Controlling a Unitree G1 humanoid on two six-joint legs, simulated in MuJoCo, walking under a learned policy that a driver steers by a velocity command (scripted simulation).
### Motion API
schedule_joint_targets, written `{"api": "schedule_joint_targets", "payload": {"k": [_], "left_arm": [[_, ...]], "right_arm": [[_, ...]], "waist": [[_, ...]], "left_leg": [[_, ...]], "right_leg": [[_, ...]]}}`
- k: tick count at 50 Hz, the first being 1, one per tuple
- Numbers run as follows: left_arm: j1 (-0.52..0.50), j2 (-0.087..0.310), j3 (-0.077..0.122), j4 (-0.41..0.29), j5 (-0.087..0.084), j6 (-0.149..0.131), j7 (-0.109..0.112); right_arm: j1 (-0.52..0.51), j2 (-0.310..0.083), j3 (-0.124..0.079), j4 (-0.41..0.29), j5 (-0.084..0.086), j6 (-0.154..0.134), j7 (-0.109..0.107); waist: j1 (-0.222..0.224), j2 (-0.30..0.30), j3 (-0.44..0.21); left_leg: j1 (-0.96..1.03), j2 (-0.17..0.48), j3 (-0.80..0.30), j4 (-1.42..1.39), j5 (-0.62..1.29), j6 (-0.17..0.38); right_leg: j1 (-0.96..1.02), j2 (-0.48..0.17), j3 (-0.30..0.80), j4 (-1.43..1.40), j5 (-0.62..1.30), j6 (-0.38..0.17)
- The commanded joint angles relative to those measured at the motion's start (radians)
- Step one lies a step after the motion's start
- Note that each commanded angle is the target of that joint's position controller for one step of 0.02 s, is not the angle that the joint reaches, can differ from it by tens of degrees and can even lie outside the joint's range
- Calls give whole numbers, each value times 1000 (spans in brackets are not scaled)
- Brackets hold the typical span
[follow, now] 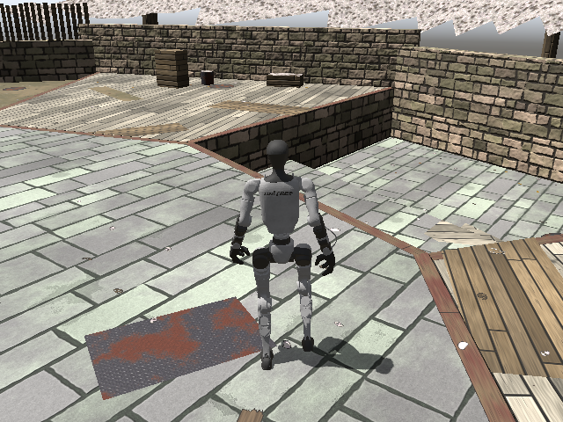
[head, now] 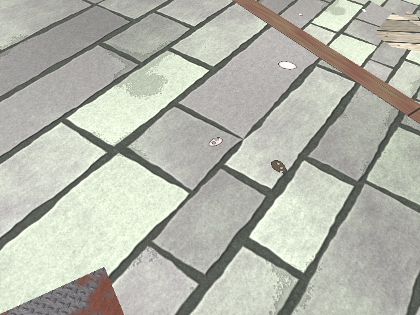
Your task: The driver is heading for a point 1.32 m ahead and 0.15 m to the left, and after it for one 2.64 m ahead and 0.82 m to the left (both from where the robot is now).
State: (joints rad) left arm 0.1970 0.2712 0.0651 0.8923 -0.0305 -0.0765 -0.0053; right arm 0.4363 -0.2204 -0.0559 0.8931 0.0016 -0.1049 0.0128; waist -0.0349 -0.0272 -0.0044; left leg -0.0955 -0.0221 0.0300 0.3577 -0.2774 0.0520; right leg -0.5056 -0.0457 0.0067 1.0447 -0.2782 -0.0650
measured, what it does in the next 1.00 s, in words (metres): walks ahead: right foot, then left foot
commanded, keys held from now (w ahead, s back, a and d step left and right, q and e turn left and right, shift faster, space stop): no key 0.82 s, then w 0.18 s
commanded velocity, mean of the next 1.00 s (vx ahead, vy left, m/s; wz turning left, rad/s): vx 0.12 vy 0.00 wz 0.00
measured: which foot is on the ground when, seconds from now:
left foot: down 0.00-0.26, up 0.28-0.56, down 0.58-1.00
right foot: up 0.00-0.24, down 0.26-1.00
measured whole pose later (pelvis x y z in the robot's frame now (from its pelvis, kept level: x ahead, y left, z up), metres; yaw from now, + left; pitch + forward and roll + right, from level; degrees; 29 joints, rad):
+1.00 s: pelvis +0.24 -0.02 -0.02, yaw +0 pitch +0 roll +0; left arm 0.20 0.24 0.04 1.06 -0.02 -0.05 0.00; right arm 0.34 -0.21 -0.06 1.00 0.02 -0.06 -0.03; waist -0.01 0.02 0.00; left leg -0.18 0.02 0.01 0.56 -0.39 0.01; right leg -0.31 0.01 -0.04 0.66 -0.39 -0.08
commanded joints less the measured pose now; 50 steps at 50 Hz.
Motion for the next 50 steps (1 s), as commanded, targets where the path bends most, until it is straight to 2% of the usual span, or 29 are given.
{"api": "schedule_joint_targets", "payload": {"k": [1, 3, 6, 9, 11, 12, 13, 14, 15, 16, 17, 18, 20, 23, 26, 28, 29, 30, 31, 32, 33, 36, 41, 42, 43, 45, 47, 48, 50], "left_arm": [[-106, 32, 7, -74, 14, -12, -14], [-169, 2, -5, -97, 20, -10, -14], [-248, -10, -15, -122, 16, -8, -22], [-252, 32, -8, -131, 14, -4, -27], [-172, 85, 10, -107, 26, -11, -25], [-78, 111, 24, -72, 35, -15, -22], [7, 160, 38, -47, 45, -19, -14], [104, 213, 43, -32, 73, -12, -5], [118, 154, 20, -15, 64, -2, -12], [56, 115, 12, -26, 32, 7, -19], [-47, 89, 4, -42, 18, 12, -18], [-113, 59, -9, -51, 25, 14, -15], [-193, 54, -12, -48, 51, 18, -12], [-189, 62, -8, -25, 63, 18, 0], [-179, 80, -6, -13, 47, 30, 14], [-166, 59, -15, 1, 33, 41, 18], [-135, 36, -23, 18, 33, 43, 17], [-113, 34, -25, 25, 36, 44, 17], [-75, 32, -18, 25, 30, 48, 20], [-90, 50, -17, 34, 40, 50, 26], [-80, 51, -15, 39, 39, 52, 28], [-52, 44, -16, 71, 41, 56, 31], [-58, 38, -17, 102, 30, 52, 25], [-41, 34, -18, 117, 28, 55, 26], [-33, 39, -14, 125, 21, 59, 27], [-47, 45, -9, 122, 13, 55, 27], [-91, 17, -14, 99, 5, 24, 18], [-106, 10, -15, 89, 4, 7, 11], [-100, 16, -13, 85, 3, -17, -3]], "right_arm": [[41, -113, -17, -36, -1, 0, -9], [30, -132, -17, -34, -6, 14, -23], [49, -165, -20, -17, -6, 29, -35], [20, -162, -20, -4, 4, 30, -35], [-32, -168, -25, -9, 10, 31, -38], [-52, -166, -25, -12, 12, 34, -39], [-27, -156, -21, -16, 2, 33, -37], [71, -94, 0, -19, -22, 30, -34], [185, -21, 21, 20, -2, 33, -29], [143, -109, -3, 29, 20, 44, -28], [42, -131, -12, 3, 30, 57, -33], [-22, -133, -17, -7, 18, 72, -46], [-22, -103, -20, -11, 0, 105, -66], [-27, -69, -11, -8, -5, 113, -79], [-55, -82, -11, -2, -6, 116, -71], [-58, -80, -12, 10, -21, 117, -61], [-72, -89, -11, 3, -31, 117, -60], [-91, -126, -13, -13, -31, 116, -63], [-133, -180, -26, 4, -20, 111, -62], [-165, -127, -16, -2, -20, 98, -58], [-177, -101, -8, 6, -26, 86, -57], [-168, -93, -7, 22, -12, 62, -54], [-129, -96, -7, 52, -7, 61, -54], [-106, -96, -8, 66, -4, 64, -54], [-100, -111, -14, 72, 3, 69, -54], [-92, -132, -22, 67, 14, 69, -55], [-31, -169, -34, 82, 27, 48, -53], [-30, -187, -41, 87, 28, 37, -51], [-57, -167, -39, 83, 26, 20, -45]], "waist": [[-7, 118, 72], [-8, 105, 80], [-28, 139, 71], [-2, 163, 64], [58, 168, 13], [105, 148, -39], [128, 85, -114], [101, -84, -267], [66, -222, -424], [71, -128, -346], [57, -86, -191], [41, -28, -117], [-12, -60, -54], [-16, -100, -65], [-15, -84, -82], [-26, -61, -50], [-23, -34, -14], [2, 19, 33], [67, 176, 67], [56, 181, 81], [65, 185, 72], [57, 105, 44], [35, 47, -18], [31, 46, -42], [31, 58, -26], [21, 86, 61], [-2, 160, 126], [0, 190, 152], [23, 179, 143]], "left_leg": [[172, 235, -222, -198, 391, 126], [110, 202, -129, -177, 592, 111], [11, 176, -60, -155, 633, 95], [30, 214, -80, -109, 653, 89], [77, 221, -92, -14, 732, 66], [81, 188, -78, 92, 772, 44], [8, 132, -50, 247, 658, 2], [-257, 40, -24, 554, 191, -54], [-340, -33, -119, 781, -433, -86], [-364, 10, -165, 862, -420, -94], [-436, 45, -117, 869, -368, -96], [-421, 77, -104, 823, -304, -101], [-272, 108, -97, 683, -211, -108], [-171, 98, -66, 488, -169, -102], [-84, 84, -42, 316, -12, -87], [-4, 67, -20, 207, 57, -64], [-4, 93, -53, 137, 71, -44], [-52, 156, -123, 51, 25, -17], [-238, 143, -130, 19, -208, 8], [-319, 123, -124, -32, -286, -3], [-336, 122, -119, -46, -274, -23], [-247, 100, -89, 9, -75, -49], [-150, 88, -67, 67, 141, -33], [-135, 80, -60, 62, 60, -25], [-148, 78, -67, 55, -79, -5], [-173, 127, -152, 4, -356, 57], [-102, 262, -348, -96, -446, 137], [-70, 329, -433, -117, -396, 175], [-49, 348, -424, -86, -188, 174]], "right_leg": [[-277, -45, 0, -90, 111, 20], [-205, -15, -32, -236, 172, 48], [-30, 36, -72, -418, 305, 64], [36, 40, -33, -485, 332, 32], [129, 58, -24, -535, 319, -4], [247, 77, -38, -590, 380, -28], [426, 8, 14, -589, 651, -58], [762, -223, 257, -490, 1006, -182], [828, -378, 489, -562, 1028, -318], [686, -323, 455, -628, 740, -293], [544, -280, 366, -682, 524, -246], [403, -238, 310, -732, 378, -206], [166, -168, 206, -808, 215, -155], [100, -133, 141, -828, 165, -162], [93, -134, 150, -835, -50, -141], [40, -104, 137, -826, -225, -84], [22, -79, 129, -811, -295, -36], [26, -44, 104, -749, -276, 5], [145, 26, 16, -713, -159, 31], [245, 28, 9, -658, -69, 42], [287, 27, 6, -636, -19, 34], [277, 13, 17, -628, 52, 9], [301, 10, 11, -598, 221, 11], [310, 25, -8, -584, 140, 8], [289, 49, -31, -555, -12, 3], [160, 67, -43, -505, -257, -9], [11, 73, -69, -380, -192, -13], [-40, 56, -62, -345, -137, -23], [-23, 31, -43, -371, -136, -44]]}}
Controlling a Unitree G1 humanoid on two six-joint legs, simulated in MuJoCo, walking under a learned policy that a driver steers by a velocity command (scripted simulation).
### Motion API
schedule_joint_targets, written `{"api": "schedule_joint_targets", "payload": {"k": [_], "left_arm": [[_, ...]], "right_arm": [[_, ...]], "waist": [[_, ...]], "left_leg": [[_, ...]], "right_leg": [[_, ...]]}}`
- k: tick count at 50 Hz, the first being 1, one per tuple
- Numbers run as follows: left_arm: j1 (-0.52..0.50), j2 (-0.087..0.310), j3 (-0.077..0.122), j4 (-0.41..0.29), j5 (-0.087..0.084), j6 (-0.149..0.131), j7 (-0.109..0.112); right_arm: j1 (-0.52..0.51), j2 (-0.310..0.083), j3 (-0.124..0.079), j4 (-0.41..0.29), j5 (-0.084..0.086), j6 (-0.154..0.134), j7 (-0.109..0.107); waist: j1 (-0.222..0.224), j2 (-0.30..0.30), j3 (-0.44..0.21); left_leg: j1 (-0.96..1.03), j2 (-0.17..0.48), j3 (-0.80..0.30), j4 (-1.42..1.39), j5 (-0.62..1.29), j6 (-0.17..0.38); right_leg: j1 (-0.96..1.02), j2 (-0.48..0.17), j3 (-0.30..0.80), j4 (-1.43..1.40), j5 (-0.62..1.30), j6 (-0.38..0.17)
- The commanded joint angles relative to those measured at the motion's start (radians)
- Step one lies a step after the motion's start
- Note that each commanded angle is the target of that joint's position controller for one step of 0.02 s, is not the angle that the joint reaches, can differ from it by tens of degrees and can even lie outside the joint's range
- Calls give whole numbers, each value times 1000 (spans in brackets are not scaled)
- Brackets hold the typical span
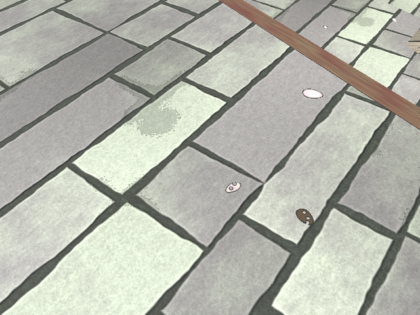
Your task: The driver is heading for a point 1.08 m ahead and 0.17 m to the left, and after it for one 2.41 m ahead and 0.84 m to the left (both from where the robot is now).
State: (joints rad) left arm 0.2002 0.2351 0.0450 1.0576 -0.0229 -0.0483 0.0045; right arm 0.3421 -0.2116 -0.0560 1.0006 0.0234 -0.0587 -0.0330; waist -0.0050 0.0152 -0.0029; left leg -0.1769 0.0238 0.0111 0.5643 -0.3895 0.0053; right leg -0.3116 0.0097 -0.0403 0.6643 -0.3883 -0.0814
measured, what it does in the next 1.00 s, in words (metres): walks ahead, turning left: left foot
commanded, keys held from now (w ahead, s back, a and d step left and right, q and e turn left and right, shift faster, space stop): w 0.16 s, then w+q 0.54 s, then w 0.30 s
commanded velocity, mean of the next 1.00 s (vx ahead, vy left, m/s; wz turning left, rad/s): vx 0.44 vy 0.00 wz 0.29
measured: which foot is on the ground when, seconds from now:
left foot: down 0.00-0.08, up 0.10-0.52, down 0.54-1.00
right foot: down 0.00-0.52, up 0.54-1.00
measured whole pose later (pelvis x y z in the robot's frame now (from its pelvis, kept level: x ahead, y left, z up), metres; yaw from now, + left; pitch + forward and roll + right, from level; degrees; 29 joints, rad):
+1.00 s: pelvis +0.51 +0.06 +0.01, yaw +19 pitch +2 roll +1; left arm 0.04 0.26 0.04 0.79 0.00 -0.12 -0.02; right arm 0.35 -0.27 -0.06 0.86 0.01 -0.07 0.00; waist -0.09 -0.03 0.01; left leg -0.03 -0.11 -0.11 0.35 -0.34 0.07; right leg -0.56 -0.05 0.03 0.50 0.03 -0.01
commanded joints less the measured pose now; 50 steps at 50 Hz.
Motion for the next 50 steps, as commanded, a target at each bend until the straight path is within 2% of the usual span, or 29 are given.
{"api": "schedule_joint_targets", "payload": {"k": [1, 2, 3, 4, 5, 6, 7, 9, 10, 12, 16, 19, 21, 24, 25, 26, 27, 28, 29, 30, 31, 32, 33, 35, 38, 41, 43, 47, 50], "left_arm": [[-52, 51, 10, -61, -9, -50, -17], [46, 65, 20, -19, -12, -49, -17], [159, 115, 41, 20, -8, -47, -14], [288, 225, 73, 52, -12, -46, -11], [350, 226, 64, 56, 3, -53, -19], [280, 154, 38, 38, 15, -63, -18], [225, 116, 26, 15, 16, -68, -20], [162, 91, 10, -7, 15, -67, -24], [168, 75, 3, -5, 20, -59, -22], [198, 84, 1, 3, 28, -51, -9], [175, 132, 5, -15, 37, -51, 12], [221, 147, 10, -5, 25, -55, 15], [235, 145, 12, -1, 18, -49, 13], [202, 186, 26, -28, 21, -29, 22], [188, 197, 30, -42, 28, -17, 27], [171, 200, 30, -59, 29, -8, 31], [174, 186, 21, -87, 39, -15, 31], [288, 16, -28, -125, 47, -49, 2], [156, 117, -5, -146, 6, -99, -16], [60, 172, 11, -190, -27, -122, -19], [37, 170, 12, -196, -19, -130, -9], [30, 169, 23, -188, 2, -121, 3], [76, 164, 28, -195, 8, -104, 5], [88, 145, 34, -213, 24, -74, 10], [-21, 120, 29, -257, 43, -55, 19], [-123, 92, 19, -286, 40, -63, 13], [-189, 86, 12, -305, 30, -71, 2], [-288, 116, 12, -354, 20, -84, -20], [-265, 139, 16, -368, 17, -96, -34]], "right_arm": [[-1, -171, -38, -35, 8, -26, 7], [-57, -169, -37, -51, 10, -21, 11], [-128, -155, -32, -82, 8, -22, 13], [-160, -91, -17, -122, 1, -36, 12], [-168, -83, -15, -137, 0, -52, 9], [-153, -111, -23, -130, 18, -61, 17], [-137, -106, -21, -118, 26, -65, 27], [-161, -115, -31, -115, 14, -62, 32], [-158, -104, -32, -112, 11, -54, 38], [-175, -71, -24, -117, 9, -37, 48], [-343, -33, 2, -195, 6, -29, 55], [-425, -43, 12, -234, 8, -26, 71], [-457, -54, 13, -260, 9, -25, 86], [-402, -107, -10, -275, 6, -24, 104], [-300, -143, -30, -255, 7, -20, 106], [-141, -192, -59, -214, 9, -15, 102], [11, -269, -88, -189, 4, -2, 81], [15, -327, -89, -197, -1, -6, 77], [45, -244, -69, -194, -9, -8, 70], [-18, -209, -59, -198, -12, -18, 66], [-104, -185, -50, -221, -10, -29, 70], [-168, -157, -40, -240, -15, -33, 74], [-199, -160, -37, -255, -28, -37, 71], [-199, -159, -35, -259, -17, -38, 66], [-136, -188, -39, -244, -18, -43, 43], [-71, -189, -36, -220, -12, -39, 32], [-27, -196, -36, -202, -9, -38, 31], [42, -198, -34, -170, -7, -28, 29], [59, -216, -39, -162, -12, -10, 22]], "waist": [[26, 126, 120], [75, 108, 90], [127, 39, 66], [154, -221, 29], [169, -305, -9], [115, -173, 28], [83, -118, 36], [50, -57, 67], [43, -73, 61], [44, -83, 65], [65, -71, 118], [83, -72, 137], [76, -66, 145], [6, -114, 55], [-51, -136, -11], [-133, -127, -94], [-185, -23, -186], [-58, 229, -322], [-130, 135, -344], [-116, 111, -180], [-64, -13, -106], [-21, -70, -47], [26, -23, -49], [51, -8, -22], [20, 13, 15], [-30, 35, 17], [-65, 49, 23], [-100, 50, 47], [-70, 79, 34]], "left_leg": [[-1, 271, -339, -262, -10, 194], [-101, 215, -252, -220, 36, 154], [-223, 128, -136, -78, 164, 98], [-427, -27, 50, 275, 174, 12], [-605, -73, -20, 537, -141, -2], [-682, -10, -99, 674, -136, 27], [-703, 30, -101, 699, -47, 53], [-692, 94, -78, 613, 110, 67], [-649, 103, -63, 576, 151, 62], [-624, 100, -37, 514, 217, 41], [-531, 61, 3, 205, 402, 28], [-478, 42, 37, 85, 464, 46], [-486, 32, 41, 37, 442, 75], [-363, -42, 103, 46, 322, 130], [-243, -78, 121, 54, 281, 151], [-18, -107, 111, 13, 299, 183], [282, 26, -122, -10, 231, 239], [606, 304, -733, -136, 4, 446], [608, 302, -849, -279, -69, 417], [482, 271, -690, -303, 9, 358], [308, 229, -566, -319, 135, 328], [154, 179, -462, -337, 248, 295], [61, 165, -422, -354, 308, 303], [-56, 137, -358, -377, 348, 303], [-129, 104, -267, -404, 391, 289], [-125, 58, -198, -387, 363, 230], [-100, 69, -205, -384, 312, 215], [90, 143, -274, -303, 343, 218], [203, 189, -315, -229, 510, 199]], "right_leg": [[-116, -17, -10, -73, -1, -34], [76, -1, -15, -151, 63, -37], [244, -44, 83, -219, 73, -58], [436, -219, 413, -360, 35, -150], [539, -380, 718, -462, 118, -247], [525, -389, 655, -427, 171, -234], [501, -351, 542, -419, 197, -197], [436, -294, 357, -448, 336, -132], [405, -264, 278, -462, 398, -107], [369, -235, 178, -489, 480, -95], [239, -197, 34, -562, 482, -74], [266, -225, -21, -585, 491, -71], [350, -250, -54, -546, 591, -60], [454, -273, -106, -346, 1088, -29], [454, -270, -121, -196, 1214, -17], [365, -244, -136, 19, 1207, 5], [108, -198, -137, 333, 907, 37], [-322, 30, -32, 713, -110, 91], [-434, 21, 158, 813, -145, 56], [-510, -33, 152, 780, -52, 30], [-457, -80, 149, 691, 35, 25], [-383, -108, 137, 611, 75, 31], [-308, -131, 152, 574, 88, 44], [-261, -147, 137, 470, 89, 80], [-292, -141, 97, 276, 262, 124], [-242, -106, 80, 27, 495, 120], [-210, -82, 67, -64, 577, 112], [-304, -71, 78, -152, 480, 80], [-275, -46, 61, -193, 331, 39]]}}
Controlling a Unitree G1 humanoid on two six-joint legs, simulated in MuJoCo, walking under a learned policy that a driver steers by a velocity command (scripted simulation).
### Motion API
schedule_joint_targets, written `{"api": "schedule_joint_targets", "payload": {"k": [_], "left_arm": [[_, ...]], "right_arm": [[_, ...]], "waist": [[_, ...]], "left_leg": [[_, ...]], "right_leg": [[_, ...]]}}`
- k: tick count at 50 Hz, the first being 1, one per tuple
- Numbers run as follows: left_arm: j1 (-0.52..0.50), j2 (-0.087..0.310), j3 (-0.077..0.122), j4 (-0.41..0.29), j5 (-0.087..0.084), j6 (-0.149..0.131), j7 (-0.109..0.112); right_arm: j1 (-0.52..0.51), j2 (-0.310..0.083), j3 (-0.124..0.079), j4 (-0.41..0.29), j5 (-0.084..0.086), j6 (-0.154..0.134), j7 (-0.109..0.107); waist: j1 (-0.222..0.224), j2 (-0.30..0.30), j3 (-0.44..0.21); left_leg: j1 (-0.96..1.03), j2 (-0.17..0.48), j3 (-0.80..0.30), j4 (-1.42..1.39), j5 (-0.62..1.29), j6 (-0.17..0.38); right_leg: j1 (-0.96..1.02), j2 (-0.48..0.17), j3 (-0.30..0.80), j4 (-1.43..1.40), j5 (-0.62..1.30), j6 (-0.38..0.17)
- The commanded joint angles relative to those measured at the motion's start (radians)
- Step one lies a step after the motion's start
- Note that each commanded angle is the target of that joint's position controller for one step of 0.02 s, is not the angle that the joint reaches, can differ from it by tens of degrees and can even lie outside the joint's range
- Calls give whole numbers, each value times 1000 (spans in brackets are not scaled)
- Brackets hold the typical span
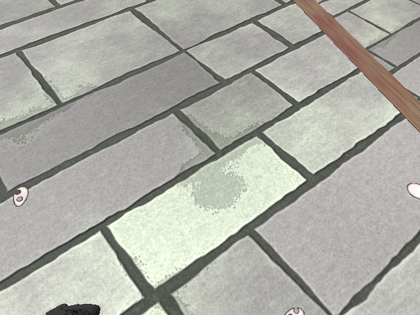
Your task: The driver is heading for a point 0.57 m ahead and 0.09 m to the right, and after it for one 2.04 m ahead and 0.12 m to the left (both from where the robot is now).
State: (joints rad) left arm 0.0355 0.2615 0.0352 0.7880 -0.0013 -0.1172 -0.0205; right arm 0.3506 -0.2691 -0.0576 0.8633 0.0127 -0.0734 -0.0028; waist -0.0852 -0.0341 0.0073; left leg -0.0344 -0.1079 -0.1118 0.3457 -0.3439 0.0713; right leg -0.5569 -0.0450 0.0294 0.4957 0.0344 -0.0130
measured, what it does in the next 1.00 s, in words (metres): walks ahead: right foot, then left foot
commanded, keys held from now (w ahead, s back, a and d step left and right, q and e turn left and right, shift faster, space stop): w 0.42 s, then w+e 0.16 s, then e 0.20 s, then q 0.22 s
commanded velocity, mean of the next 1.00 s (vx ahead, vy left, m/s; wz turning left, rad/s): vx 0.39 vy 0.00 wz -0.09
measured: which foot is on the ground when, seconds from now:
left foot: down 0.00-0.06, up 0.08-0.54, down 0.56-1.00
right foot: up 0.00-0.04, down 0.06-0.56, up 0.58-0.96, down 0.98-1.00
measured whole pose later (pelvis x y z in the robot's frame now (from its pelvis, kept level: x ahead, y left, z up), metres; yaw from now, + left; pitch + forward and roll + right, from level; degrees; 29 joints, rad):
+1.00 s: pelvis +0.49 +0.00 +0.00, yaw -7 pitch +1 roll +2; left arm 0.10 0.25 0.05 0.75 0.02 -0.02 0.00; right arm 0.23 -0.26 -0.05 0.90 0.01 -0.05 0.01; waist -0.05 -0.03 0.03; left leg -0.18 0.00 0.13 0.44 -0.29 0.00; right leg -0.40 -0.05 0.02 0.49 -0.07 -0.01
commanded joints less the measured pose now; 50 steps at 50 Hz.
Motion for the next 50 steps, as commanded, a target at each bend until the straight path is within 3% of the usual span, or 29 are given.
{"api": "schedule_joint_targets", "payload": {"k": [1, 2, 3, 4, 5, 6, 7, 9, 10, 13, 18, 22, 24, 26, 27, 28, 29, 30, 31, 32, 33, 35, 39, 42, 44, 46, 48, 49, 50], "left_arm": [[-34, 130, 34, -84, -5, -30, -9], [103, 166, 53, -46, -2, -33, -4], [296, 226, 70, -16, 10, -32, 3], [418, 298, 95, 22, 12, -17, 2], [420, 203, 70, 30, -11, -9, -3], [342, 150, 53, 13, -15, -3, 1], [267, 134, 45, -5, -7, 4, 3], [196, 94, 28, -15, 10, 5, -5], [189, 107, 31, -11, 10, 3, -7], [211, 131, 39, 10, -1, -4, -5], [280, 160, 46, 42, -13, 11, 12], [371, 166, 46, 83, -24, 28, 15], [384, 173, 49, 93, -26, 42, 21], [368, 195, 57, 91, -25, 52, 27], [347, 199, 57, 86, -24, 56, 28], [339, 173, 46, 74, -13, 55, 28], [339, 104, 21, 37, 16, 51, 28], [493, 11, -1, 37, -16, 32, 23], [430, 141, 29, 54, -37, 27, 26], [345, 174, 44, 28, -41, 31, 31], [318, 157, 46, 27, -31, 41, 38], [336, 122, 54, 24, -22, 76, 41], [303, 67, 50, -30, -16, 122, 42], [244, 34, 34, -53, 1, 111, 29], [200, 30, 29, -56, 9, 106, 22], [154, 61, 35, -70, 13, 103, 20], [163, 82, 43, -67, 17, 95, 21], [181, 121, 55, -60, 21, 92, 28], [206, 202, 75, -68, 28, 92, 43]], "right_arm": [[31, -165, -37, -30, -1, 9, -10], [9, -150, -30, -40, -4, 11, -8], [-16, -117, -12, -70, -17, 8, -6], [125, -36, 11, -69, 0, -14, 2], [98, -97, 5, -62, 12, -28, 4], [1, -156, -11, -84, 27, -34, 7], [-63, -149, -9, -100, 20, -35, 6], [-88, -122, -16, -107, -7, -26, 3], [-59, -100, -12, -106, -4, -19, 3], [-86, -72, -4, -120, -9, -7, -2], [-260, -38, 12, -171, -9, -19, 8], [-387, -46, 13, -218, 4, -28, 27], [-409, -65, 7, -239, 4, -36, 38], [-356, -97, -6, -231, 1, -45, 41], [-262, -125, -21, -206, -1, -47, 37], [-104, -177, -45, -166, -10, -48, 27], [81, -259, -65, -145, -24, -42, 14], [68, -284, -66, -135, -35, -31, 20], [27, -180, -42, -158, -28, -27, 18], [-43, -139, -28, -167, -23, -28, 13], [-103, -114, -19, -167, -26, -29, 15], [-180, -86, -16, -159, -32, -30, 19], [-242, -124, -34, -138, -35, -33, 1], [-217, -126, -32, -100, -28, -18, -10], [-198, -121, -26, -68, -17, -11, -3], [-184, -149, -30, -43, 0, -2, 8], [-204, -159, -29, -32, 19, 9, 10], [-171, -138, -22, -20, 18, 11, 9], [-142, -101, -9, -27, -8, 6, 8]], "waist": [[53, 141, -10], [122, 129, -103], [206, 68, -257], [177, -210, -399], [198, -203, -372], [194, -115, -202], [168, -22, -114], [111, 3, -17], [89, -44, -20], [79, -32, -6], [131, -22, 17], [173, -24, 50], [156, -30, 55], [112, -50, 24], [53, -49, -32], [-18, -36, -149], [-75, 109, -321], [14, 383, -440], [-19, 236, -347], [-6, 181, -212], [31, 104, -158], [97, 129, -92], [134, 140, -48], [113, 110, -81], [100, 103, -95], [90, 112, -86], [119, 115, -81], [124, 91, -89], [109, 15, -148]], "left_leg": [[63, 305, -176, 49, 619, 119], [27, 252, -130, 191, 754, 95], [-138, 191, -74, 456, 623, 58], [-539, 28, 19, 823, 106, -26], [-697, 42, -57, 931, -221, -22], [-772, 100, -51, 973, -149, -16], [-754, 154, -5, 937, -59, -17], [-679, 212, 19, 823, 38, -24], [-639, 222, 27, 795, 53, -34], [-649, 241, 54, 681, 118, -66], [-592, 207, 101, 336, 406, -74], [-594, 178, 100, 210, 435, -58], [-595, 167, 83, 162, 368, -40], [-489, 142, 91, 131, 296, -22], [-339, 118, 115, 100, 292, -1], [-79, 157, 90, 136, 326, 34], [230, 375, -137, 177, 355, 92], [461, 565, -551, 58, 273, 236], [371, 528, -498, 27, 317, 200], [238, 501, -306, 37, 513, 166], [110, 457, -186, 30, 690, 149], [-83, 402, -32, -23, 766, 127], [-196, 399, 114, -109, 779, 158], [-202, 354, 180, -108, 774, 154], [-176, 342, 176, -92, 761, 148], [-133, 349, 136, -46, 734, 140], [-133, 328, 102, 34, 619, 103], [-156, 287, 92, 85, 520, 58], [-223, 227, 122, 178, 333, -3]], "right_leg": [[73, 34, -33, -52, -113, -52], [278, 35, -35, -61, -68, -90], [579, -114, 120, -16, -30, -167], [967, -326, 542, -64, -210, -328], [979, -353, 699, -170, -359, -322], [847, -320, 567, -190, -402, -269], [699, -279, 448, -218, -336, -238], [500, -199, 310, -287, -182, -213], [454, -193, 282, -310, -133, -225], [409, -169, 176, -352, 11, -235], [402, -110, 42, -367, 77, -187], [505, -157, 73, -333, 41, -181], [572, -191, 110, -284, 70, -169], [594, -200, 133, -211, 170, -151], [572, -170, 113, -109, 295, -132], [468, -113, 80, 81, 284, -102], [249, -20, 24, 414, -58, -61], [-78, 103, 50, 697, -642, -15], [-152, 50, 123, 791, -628, -5], [-177, 19, 97, 796, -559, 4], [-132, -17, 77, 767, -509, 21], [-26, -58, 61, 699, -452, 36], [-9, -61, 24, 561, -320, 60], [103, -43, 7, 337, -168, 40], [163, -28, -8, 218, -117, 32], [180, -4, -20, 134, -135, 24], [264, 25, -40, -22, -63, -1], [356, 12, -20, -106, 74, -21], [498, -117, 84, -57, 442, -60]]}}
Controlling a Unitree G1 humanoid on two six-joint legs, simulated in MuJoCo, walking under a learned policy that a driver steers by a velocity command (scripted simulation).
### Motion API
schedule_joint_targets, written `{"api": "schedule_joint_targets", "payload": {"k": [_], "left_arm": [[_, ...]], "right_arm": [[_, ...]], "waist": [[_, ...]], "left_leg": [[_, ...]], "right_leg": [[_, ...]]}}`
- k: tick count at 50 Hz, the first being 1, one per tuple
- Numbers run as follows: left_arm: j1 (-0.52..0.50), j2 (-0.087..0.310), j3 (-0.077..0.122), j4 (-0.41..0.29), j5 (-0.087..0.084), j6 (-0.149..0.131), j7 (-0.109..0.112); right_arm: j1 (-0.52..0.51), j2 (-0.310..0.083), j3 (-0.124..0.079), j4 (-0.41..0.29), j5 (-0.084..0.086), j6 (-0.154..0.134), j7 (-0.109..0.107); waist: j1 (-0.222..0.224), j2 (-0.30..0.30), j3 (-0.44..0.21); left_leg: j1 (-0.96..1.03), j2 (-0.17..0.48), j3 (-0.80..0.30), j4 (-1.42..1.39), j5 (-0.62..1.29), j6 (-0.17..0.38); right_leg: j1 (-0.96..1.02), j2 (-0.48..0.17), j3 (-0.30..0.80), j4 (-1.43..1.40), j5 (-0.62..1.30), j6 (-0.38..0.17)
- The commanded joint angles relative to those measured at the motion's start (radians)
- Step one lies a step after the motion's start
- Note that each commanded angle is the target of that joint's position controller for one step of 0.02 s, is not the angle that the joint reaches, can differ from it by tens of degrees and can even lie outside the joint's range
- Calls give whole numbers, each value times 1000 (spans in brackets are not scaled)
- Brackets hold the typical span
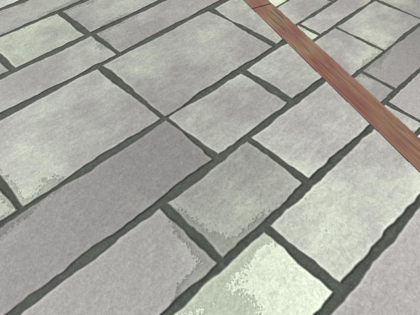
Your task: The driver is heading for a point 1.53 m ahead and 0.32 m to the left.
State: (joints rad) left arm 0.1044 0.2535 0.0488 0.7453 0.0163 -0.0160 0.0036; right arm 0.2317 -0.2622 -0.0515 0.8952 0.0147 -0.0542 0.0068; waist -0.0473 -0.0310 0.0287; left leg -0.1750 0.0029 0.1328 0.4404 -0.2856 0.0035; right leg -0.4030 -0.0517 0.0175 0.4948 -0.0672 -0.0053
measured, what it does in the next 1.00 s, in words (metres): steps on the spot, turning left: left foot, then right foot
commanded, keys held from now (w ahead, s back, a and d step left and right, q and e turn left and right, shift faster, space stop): q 0.48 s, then no key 0.52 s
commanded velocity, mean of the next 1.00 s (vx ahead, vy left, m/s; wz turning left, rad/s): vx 0.02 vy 0.00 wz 0.31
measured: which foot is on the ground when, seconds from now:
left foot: down 0.00-0.00, up 0.02-0.32, down 0.34-1.00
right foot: down 0.00-0.34, up 0.36-0.78, down 0.80-1.00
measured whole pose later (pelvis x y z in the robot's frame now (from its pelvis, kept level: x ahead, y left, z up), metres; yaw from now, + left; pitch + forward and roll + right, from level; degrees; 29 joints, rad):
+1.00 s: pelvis +0.03 +0.02 +0.00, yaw +21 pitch -1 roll +0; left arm 0.14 0.25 0.05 0.91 0.01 -0.03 0.01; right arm 0.15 -0.25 -0.04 0.84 -0.01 0.02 -0.01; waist 0.00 0.02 0.03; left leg -0.23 -0.07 -0.09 0.50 -0.25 0.03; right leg -0.21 -0.01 0.01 0.49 -0.27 0.02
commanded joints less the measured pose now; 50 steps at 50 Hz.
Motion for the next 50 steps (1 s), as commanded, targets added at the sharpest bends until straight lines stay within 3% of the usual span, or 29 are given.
{"api": "schedule_joint_targets", "payload": {"k": [1, 2, 3, 4, 6, 8, 11, 13, 16, 17, 18, 19, 20, 21, 22, 23, 26, 30, 36, 38, 39, 40, 41, 42, 43, 44, 46, 50], "left_arm": [[124, 244, 69, -36, 18, 9, 36], [133, 182, 57, -37, 8, 19, 37], [150, 188, 61, -34, 8, 20, 38], [129, 198, 64, -35, 8, 17, 41], [10, 158, 54, -51, -4, 7, 44], [-49, 138, 51, -43, 2, 8, 45], [-70, 144, 58, -25, 0, 9, 52], [-57, 164, 64, -9, -7, 13, 55], [-67, 176, 68, 9, -34, 27, 54], [-29, 146, 64, 32, -38, 33, 50], [5, 89, 52, 29, -13, 40, 41], [-93, 93, 52, -34, -1, 33, 49], [-150, 124, 61, -45, -7, 30, 54], [-130, 140, 70, -35, -18, 30, 57], [-93, 145, 77, -5, -12, 31, 66], [-73, 154, 82, 7, -5, 33, 71], [-30, 127, 79, 25, -13, 23, 63], [-50, 96, 61, 26, -18, 21, 55], [-32, 117, 54, 41, -29, 11, 35], [0, 107, 50, 57, -28, 3, 27], [28, 97, 46, 71, -23, -3, 21], [47, 114, 45, 79, -11, -9, 17], [72, 166, 51, 80, 4, -11, 18], [31, 216, 60, 88, -1, -8, 17], [-5, 146, 45, 81, -5, -8, 11], [-21, 119, 37, 80, -3, -11, 7], [-23, 135, 36, 84, -4, -22, 6], [18, 124, 26, 118, -9, -27, 16]], "right_arm": [[89, -50, 0, -48, -26, -16, -1], [27, -71, -1, -62, -8, -2, -8], [-35, -139, -24, -85, 12, 16, -13], [-40, -152, -38, -84, 17, 37, -22], [3, -140, -50, -70, 9, 83, -38], [11, -102, -47, -78, 1, 104, -46], [-20, -78, -40, -109, -1, 106, -34], [-30, -95, -44, -127, -1, 104, -18], [47, -107, -57, -112, -7, 106, 1], [69, -129, -67, -105, -16, 106, 0], [73, -237, -92, -125, -20, 105, -19], [56, -320, -99, -162, -47, 90, -17], [50, -288, -93, -166, -66, 65, -10], [4, -262, -86, -171, -51, 46, -13], [-53, -228, -78, -182, -27, 41, -20], [-81, -196, -67, -190, -9, 42, -27], [-55, -155, -49, -191, -14, 44, -42], [-35, -153, -45, -177, -15, 45, -48], [-72, -162, -38, -162, -26, 56, -30], [-95, -147, -28, -155, -19, 60, -28], [-103, -135, -22, -149, -12, 62, -29], [-80, -122, -16, -141, -11, 59, -29], [-59, -100, -8, -141, -28, 51, -29], [-7, -88, -11, -138, -32, 43, -21], [-43, -96, -9, -129, -39, 42, -20], [-84, -115, -16, -130, -36, 46, -20], [-116, -124, -21, -128, -26, 62, -26], [-101, -102, -18, -100, -24, 65, -24]], "waist": [[19, -144, -240], [79, -193, -255], [116, -189, -225], [102, -150, -203], [43, -111, -133], [19, -114, -99], [27, -128, -118], [35, -134, -145], [-6, -103, -149], [-6, -30, -115], [27, 256, -65], [4, 358, -44], [-21, 249, -68], [13, 206, -55], [40, 157, -60], [49, 164, -65], [55, 148, -125], [31, 158, -121], [13, 173, -70], [37, 156, -68], [63, 139, -68], [66, 111, -84], [49, 27, -120], [-25, -119, -121], [0, -127, -124], [14, -112, -105], [35, -77, -76], [46, -11, -60]], "left_leg": [[-256, 33, -76, 215, -133, 0], [-323, 4, -99, 354, -333, -28], [-394, 6, -117, 553, -409, -34], [-429, 25, -147, 683, -386, -33], [-391, 57, -173, 710, -276, -46], [-324, 52, -131, 652, -196, -56], [-236, 62, -109, 471, -120, -44], [-194, 58, -93, 380, -91, -29], [-52, 13, -36, 157, 43, 27], [3, 10, -86, 52, 107, 66], [75, 228, -420, -96, 317, 161], [22, 391, -673, -159, 419, 340], [0, 362, -652, -179, 298, 345], [2, 305, -572, -170, 233, 283], [10, 260, -513, -152, 194, 223], [6, 240, -480, -142, 223, 199], [52, 206, -421, -119, 354, 200], [99, 194, -408, -117, 331, 202], [-3, 194, -444, -111, 279, 230], [-7, 180, -448, -76, 324, 215], [-22, 159, -435, -53, 344, 189], [-50, 133, -426, -39, 324, 149], [-97, 81, -373, 25, 241, 97], [-122, -15, -278, 43, 83, 58], [-58, -16, -255, 29, 45, 28], [-38, -14, -253, 28, 73, 23], [-30, -5, -269, 29, 167, 41], [-25, 7, -288, 6, 210, 55]], "right_leg": [[516, -289, 223, -6, 678, -197], [483, -340, 294, -66, 538, -280], [449, -346, 307, -122, 412, -302], [397, -337, 280, -144, 309, -288], [233, -297, 180, -203, 102, -237], [132, -252, 84, -233, 25, -212], [129, -244, 3, -218, 50, -202], [173, -272, 2, -194, 77, -199], [149, -259, -46, -98, -27, -129], [81, -211, -98, 11, -155, -61], [-131, -81, -214, 302, -384, 50], [-298, 52, -94, 517, -614, 83], [-311, 39, 13, 628, -577, 62], [-319, 23, 44, 647, -475, 42], [-317, 9, 54, 639, -393, 39], [-303, 7, 58, 634, -344, 44], [-246, 29, 50, 631, -255, 60], [-190, 17, 49, 418, -224, 83], [14, 21, 18, 195, -291, 77], [91, 29, 4, 59, -233, 60], [164, 35, -6, -80, -113, 45], [254, 7, 27, -144, 24, 25], [348, -96, 116, -128, 228, -10], [332, -146, 154, -80, 288, -81], [256, -150, 173, -111, 142, -115], [229, -116, 151, -122, 32, -91], [204, -69, 105, -112, -21, -44], [209, -34, 64, -83, -41, -20]]}}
